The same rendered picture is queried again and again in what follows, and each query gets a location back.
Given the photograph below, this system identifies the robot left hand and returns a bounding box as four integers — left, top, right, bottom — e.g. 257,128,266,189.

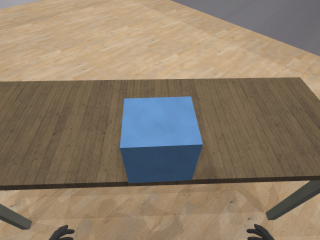
49,225,75,240

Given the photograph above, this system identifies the table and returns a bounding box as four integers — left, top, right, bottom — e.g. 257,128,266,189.
0,77,320,230

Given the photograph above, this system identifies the robot right hand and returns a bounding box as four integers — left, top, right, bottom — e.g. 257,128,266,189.
246,224,275,240

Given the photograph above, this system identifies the carton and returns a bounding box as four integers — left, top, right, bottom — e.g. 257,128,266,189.
120,96,203,184

